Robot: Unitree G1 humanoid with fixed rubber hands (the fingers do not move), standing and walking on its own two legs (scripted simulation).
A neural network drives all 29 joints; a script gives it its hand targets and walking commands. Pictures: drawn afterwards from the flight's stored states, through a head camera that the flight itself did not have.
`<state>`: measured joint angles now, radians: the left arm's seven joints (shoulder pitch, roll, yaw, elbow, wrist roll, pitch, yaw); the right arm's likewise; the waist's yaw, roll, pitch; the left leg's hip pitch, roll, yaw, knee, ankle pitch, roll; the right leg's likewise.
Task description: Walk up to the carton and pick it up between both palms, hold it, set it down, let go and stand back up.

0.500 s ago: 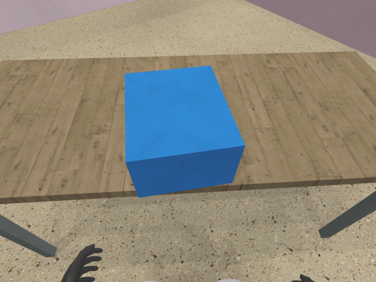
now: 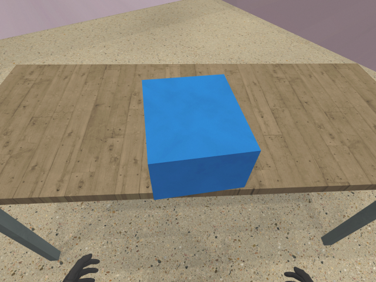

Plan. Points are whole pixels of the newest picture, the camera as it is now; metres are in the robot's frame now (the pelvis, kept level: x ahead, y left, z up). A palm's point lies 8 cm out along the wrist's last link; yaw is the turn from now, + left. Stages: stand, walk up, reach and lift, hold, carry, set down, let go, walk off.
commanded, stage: walk up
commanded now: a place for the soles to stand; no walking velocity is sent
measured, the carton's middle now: (191, 132) +0.47 +0.01 +0.02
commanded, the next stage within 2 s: reach and lift in 1.26 s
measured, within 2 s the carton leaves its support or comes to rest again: neither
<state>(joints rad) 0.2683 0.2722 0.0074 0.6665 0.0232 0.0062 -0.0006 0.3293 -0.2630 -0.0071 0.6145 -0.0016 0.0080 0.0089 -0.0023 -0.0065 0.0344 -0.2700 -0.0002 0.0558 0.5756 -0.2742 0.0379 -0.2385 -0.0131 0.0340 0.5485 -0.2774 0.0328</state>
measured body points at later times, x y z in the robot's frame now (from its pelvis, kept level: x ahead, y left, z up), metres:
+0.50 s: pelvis -0.02 -0.04 +0.00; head -0.01 -0.03 +0.44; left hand +0.08 +0.24 -0.11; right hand +0.10 -0.32 -0.10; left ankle +0.02 +0.09 -0.73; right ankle +0.01 -0.14 -0.73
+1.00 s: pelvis -0.04 -0.06 -0.01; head -0.02 -0.05 +0.44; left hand +0.04 +0.23 -0.12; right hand +0.09 -0.33 -0.10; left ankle +0.00 +0.08 -0.73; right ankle +0.01 -0.14 -0.73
